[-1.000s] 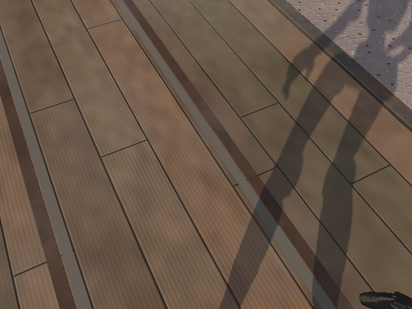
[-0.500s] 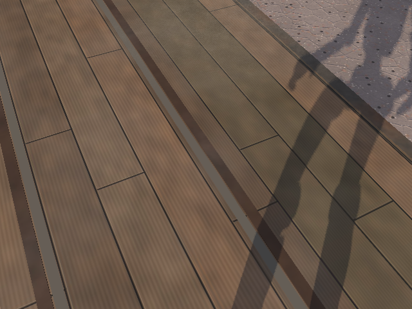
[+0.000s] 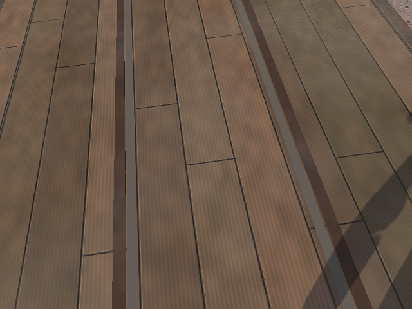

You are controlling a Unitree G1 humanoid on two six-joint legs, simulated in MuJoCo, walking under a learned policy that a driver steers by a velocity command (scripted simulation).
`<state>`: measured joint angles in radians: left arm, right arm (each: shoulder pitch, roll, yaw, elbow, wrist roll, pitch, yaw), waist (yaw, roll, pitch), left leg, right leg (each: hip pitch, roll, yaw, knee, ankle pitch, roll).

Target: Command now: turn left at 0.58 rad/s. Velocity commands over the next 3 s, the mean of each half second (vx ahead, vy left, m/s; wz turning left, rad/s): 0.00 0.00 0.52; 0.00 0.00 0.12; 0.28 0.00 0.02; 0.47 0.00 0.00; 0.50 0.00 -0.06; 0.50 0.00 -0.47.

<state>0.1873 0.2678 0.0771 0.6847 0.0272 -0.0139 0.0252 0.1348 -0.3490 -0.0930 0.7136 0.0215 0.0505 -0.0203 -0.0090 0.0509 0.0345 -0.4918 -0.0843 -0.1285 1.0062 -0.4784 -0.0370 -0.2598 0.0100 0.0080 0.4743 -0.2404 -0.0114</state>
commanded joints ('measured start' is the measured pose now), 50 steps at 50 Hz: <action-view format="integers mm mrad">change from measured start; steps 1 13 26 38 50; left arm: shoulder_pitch -111 -62 -49 -27 -25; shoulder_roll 122 212 110 185 98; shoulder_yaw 23 59 23 16 -22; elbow -97 -66 -33 13 49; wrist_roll -16 -52 -28 -16 -17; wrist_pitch -18 10 28 -1 -23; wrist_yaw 15 1 13 -6 -7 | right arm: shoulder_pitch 64 48 2 92 31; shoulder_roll -109 -51 -52 5 6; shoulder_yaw -44 -23 13 39 29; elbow -33 -129 -122 -36 23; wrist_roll -1 3 -29 -45 -32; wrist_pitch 11 19 -49 -67 -36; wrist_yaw -4 48 -4 24 2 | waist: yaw -31 0 12 -59 10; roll -182 -229 74 -187 -58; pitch -37 -110 -118 -116 -49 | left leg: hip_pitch -120 180 378 236 288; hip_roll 65 88 277 98 102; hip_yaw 13 210 -89 -9 -1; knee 221 -435 -673 -602 -562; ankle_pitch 57 194 630 258 378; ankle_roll -53 12 254 93 69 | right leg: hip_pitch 80 140 -272 150 58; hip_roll -258 -317 -69 -162 -85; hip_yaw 187 8 39 105 57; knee -174 -43 518 -19 -34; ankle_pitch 255 367 -78 320 129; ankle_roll -178 -158 97 -27 -2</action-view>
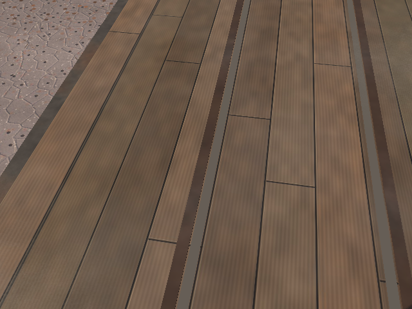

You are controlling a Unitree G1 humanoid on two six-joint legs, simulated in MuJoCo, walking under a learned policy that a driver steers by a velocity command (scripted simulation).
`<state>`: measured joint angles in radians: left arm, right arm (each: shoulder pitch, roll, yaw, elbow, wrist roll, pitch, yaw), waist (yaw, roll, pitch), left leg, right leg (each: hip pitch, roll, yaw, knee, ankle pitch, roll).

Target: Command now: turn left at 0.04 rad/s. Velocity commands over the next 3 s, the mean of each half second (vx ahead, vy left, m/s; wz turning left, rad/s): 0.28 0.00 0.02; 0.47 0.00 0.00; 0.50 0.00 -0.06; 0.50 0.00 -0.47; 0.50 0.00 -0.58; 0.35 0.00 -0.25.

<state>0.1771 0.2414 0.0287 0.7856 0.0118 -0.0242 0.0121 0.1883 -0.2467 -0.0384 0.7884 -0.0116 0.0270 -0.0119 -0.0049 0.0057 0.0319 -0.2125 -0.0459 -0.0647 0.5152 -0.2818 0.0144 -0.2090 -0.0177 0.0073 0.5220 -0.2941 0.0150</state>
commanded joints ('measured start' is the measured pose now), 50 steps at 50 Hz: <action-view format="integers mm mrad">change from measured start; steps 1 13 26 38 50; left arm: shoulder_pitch -15 -74 -260 132 94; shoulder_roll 124 130 44 183 185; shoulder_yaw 25 27 -4 54 50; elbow -47 -53 -151 -35 26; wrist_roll -2 -37 -32 -26 -19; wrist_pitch -13 -27 -79 -69 -87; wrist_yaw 6 3 -64 -42 -23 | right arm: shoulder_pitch -18 211 284 226 -43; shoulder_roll -97 -125 -155 -163 -85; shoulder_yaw -26 -57 -33 -31 -18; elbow -45 49 51 4 -73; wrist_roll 2 33 18 67 12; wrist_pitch -13 -110 -99 -130 -108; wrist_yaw -8 19 -6 11 4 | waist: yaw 6 -104 -84 103 34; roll -8 -68 79 -156 -34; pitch -45 41 78 -178 27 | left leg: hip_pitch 13 192 154 -531 -438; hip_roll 64 88 216 68 189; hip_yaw -64 -41 -49 -60 14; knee -71 -109 -415 833 242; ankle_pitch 186 -75 302 -184 343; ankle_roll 15 99 174 22 -32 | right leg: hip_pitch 7 -256 -428 421 22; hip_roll -55 -101 -26 -321 -150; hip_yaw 57 143 -67 626 106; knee -82 -89 138 -277 -434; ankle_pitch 183 -169 280 -229 253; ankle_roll -30 -113 -5 -290 -242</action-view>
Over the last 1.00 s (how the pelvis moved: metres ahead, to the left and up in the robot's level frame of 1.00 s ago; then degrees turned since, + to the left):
0.00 0.03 0.00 17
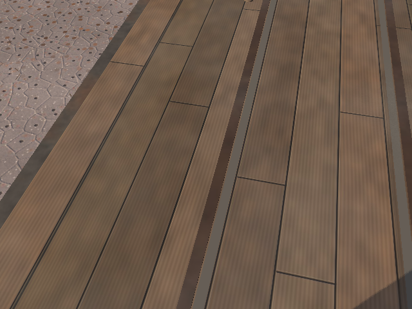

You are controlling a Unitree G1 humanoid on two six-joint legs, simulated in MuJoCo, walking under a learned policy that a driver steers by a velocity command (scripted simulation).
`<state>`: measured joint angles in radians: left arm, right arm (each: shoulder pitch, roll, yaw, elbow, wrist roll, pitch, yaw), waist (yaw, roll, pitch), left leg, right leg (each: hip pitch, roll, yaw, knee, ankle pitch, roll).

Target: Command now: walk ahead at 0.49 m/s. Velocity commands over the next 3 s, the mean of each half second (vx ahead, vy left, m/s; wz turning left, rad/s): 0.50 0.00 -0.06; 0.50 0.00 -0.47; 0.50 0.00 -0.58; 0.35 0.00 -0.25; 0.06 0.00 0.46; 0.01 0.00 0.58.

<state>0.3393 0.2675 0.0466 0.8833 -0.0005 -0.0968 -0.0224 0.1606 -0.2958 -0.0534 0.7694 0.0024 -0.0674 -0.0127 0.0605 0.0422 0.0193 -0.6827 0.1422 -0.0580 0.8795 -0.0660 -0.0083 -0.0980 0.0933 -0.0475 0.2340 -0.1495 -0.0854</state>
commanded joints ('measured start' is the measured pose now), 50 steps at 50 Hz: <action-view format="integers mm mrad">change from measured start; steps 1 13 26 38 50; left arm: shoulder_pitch -46 87 -130 -146 -87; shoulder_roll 167 95 80 139 176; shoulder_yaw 33 -3 13 49 62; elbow -63 -50 -100 -203 -227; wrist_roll -10 5 -19 -21 -11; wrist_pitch -12 31 38 41 25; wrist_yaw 14 24 15 -43 21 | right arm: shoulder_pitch -55 264 75 119 9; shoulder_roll -28 -259 -107 -192 -83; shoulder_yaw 2 -70 -28 -58 -19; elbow -63 -33 17 55 -82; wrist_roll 0 -15 -18 10 -21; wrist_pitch -19 -36 -54 28 -31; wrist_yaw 9 34 20 -20 3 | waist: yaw -14 -169 -64 1 -71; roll -68 59 18 39 -80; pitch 43 -351 20 -76 -39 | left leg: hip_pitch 49 975 535 792 62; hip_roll -12 147 65 117 -42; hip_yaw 22 -276 72 248 6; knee -182 -372 -779 -336 74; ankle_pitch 167 9 131 765 -122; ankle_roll -9 259 205 103 -55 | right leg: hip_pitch -79 -278 -574 -309 -132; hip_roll -256 -152 -209 -54 -225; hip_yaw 144 28 150 -59 328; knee -144 759 643 352 -20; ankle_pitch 114 257 153 -9 275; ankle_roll -133 22 94 -44 -210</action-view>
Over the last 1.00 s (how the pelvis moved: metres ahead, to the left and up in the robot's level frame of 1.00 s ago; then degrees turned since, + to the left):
0.39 -0.05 0.01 0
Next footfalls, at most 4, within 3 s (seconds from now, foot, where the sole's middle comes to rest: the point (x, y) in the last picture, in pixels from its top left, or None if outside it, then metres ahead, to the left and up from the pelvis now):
0.24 left None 0.32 0.16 -0.78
0.78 right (262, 281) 0.60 -0.11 -0.78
1.26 left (236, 196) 0.93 -0.01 -0.78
1.78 right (336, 191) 0.98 -0.41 -0.78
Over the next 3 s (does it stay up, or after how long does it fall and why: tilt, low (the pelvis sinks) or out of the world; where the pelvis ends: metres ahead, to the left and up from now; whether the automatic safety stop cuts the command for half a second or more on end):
stays up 1.04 -0.32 0.00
